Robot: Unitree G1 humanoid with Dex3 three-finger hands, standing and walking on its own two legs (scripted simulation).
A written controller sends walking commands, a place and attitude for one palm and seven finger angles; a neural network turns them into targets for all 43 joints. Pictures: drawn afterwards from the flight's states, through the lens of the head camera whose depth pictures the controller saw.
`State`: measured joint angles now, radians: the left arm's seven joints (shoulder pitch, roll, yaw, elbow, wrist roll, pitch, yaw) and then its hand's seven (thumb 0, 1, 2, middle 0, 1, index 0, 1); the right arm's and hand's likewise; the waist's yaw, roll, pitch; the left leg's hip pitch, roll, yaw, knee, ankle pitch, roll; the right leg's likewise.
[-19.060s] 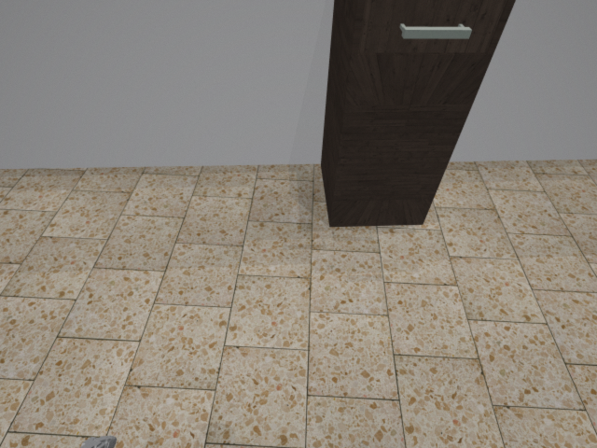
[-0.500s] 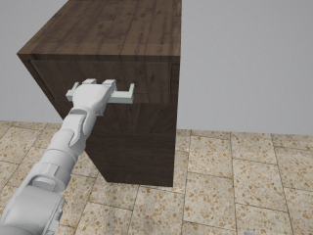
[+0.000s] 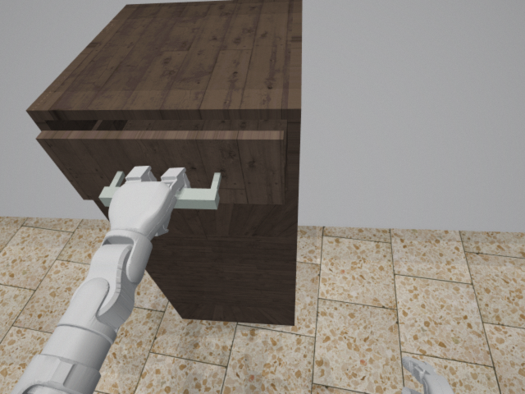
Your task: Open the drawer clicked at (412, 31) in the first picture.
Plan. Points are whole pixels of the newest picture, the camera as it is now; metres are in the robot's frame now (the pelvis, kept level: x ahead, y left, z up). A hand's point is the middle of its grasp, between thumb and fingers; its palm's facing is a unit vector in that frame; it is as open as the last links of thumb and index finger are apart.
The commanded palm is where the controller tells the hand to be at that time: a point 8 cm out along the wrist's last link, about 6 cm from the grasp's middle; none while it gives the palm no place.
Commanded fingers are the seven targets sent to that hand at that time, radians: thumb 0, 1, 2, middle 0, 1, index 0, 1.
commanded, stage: pull the drawer open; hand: left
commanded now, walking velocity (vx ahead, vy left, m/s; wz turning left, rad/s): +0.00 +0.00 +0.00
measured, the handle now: (163, 187) +0.40 +0.20 +0.10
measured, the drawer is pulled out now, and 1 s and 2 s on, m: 0.04 0.15 0.29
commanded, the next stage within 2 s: open the thumb to release the handle in 1.80 s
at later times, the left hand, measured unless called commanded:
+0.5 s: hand (157, 227) +0.34 +0.20 +0.08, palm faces +0.00 -0.07 -1.00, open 5.6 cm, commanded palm +0.31 +0.20 +0.13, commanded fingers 0.00 0.90 0.90 -0.40 -1.35 -0.40 -1.35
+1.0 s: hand (138, 287) +0.24 +0.19 +0.08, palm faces +0.06 -0.14 -0.99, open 5.7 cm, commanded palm +0.20 +0.20 +0.13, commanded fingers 0.00 0.90 0.90 -0.40 -1.35 -0.40 -1.35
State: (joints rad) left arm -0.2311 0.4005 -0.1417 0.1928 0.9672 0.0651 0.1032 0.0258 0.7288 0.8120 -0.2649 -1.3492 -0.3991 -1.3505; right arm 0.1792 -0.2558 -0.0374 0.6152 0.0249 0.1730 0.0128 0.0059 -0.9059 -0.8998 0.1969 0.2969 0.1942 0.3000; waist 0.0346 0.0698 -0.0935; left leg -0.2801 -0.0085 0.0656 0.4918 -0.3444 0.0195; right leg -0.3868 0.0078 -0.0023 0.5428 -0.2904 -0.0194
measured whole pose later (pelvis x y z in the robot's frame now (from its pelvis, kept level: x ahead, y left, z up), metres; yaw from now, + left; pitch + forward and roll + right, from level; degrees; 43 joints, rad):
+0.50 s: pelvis -0.02 -0.01 +0.00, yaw +2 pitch +6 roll +1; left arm -0.35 0.41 -0.17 0.34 0.97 0.02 0.07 0.02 0.70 0.81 -0.34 -1.35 -0.41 -1.35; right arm 0.17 -0.23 -0.01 0.64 0.02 0.16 -0.02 0.00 -0.90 -0.90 0.20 0.30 0.20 0.30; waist 0.05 0.06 -0.07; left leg -0.28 -0.01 0.04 0.51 -0.33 0.01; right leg -0.37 0.00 -0.03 0.55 -0.28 -0.03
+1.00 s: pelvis -0.01 +0.00 +0.00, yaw -1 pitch +4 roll +1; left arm 0.21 0.40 -0.11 -0.18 0.95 0.04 0.15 0.04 0.71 0.79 -0.28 -1.35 -0.41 -1.35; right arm 0.11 -0.25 -0.02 0.61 0.01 0.13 0.03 0.01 -0.91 -0.90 0.20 0.30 0.19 0.30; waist 0.07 0.08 -0.07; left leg -0.21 0.00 0.07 0.48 -0.34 0.01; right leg -0.33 0.01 0.01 0.54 -0.28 -0.02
